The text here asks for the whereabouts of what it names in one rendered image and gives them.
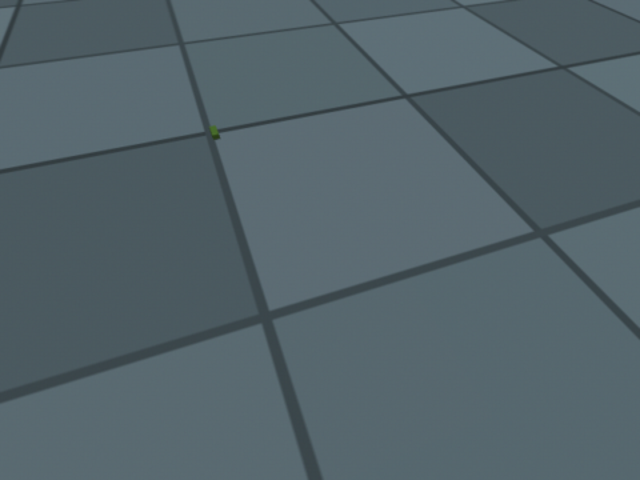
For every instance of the small box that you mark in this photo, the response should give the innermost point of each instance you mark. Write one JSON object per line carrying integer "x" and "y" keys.
{"x": 214, "y": 132}

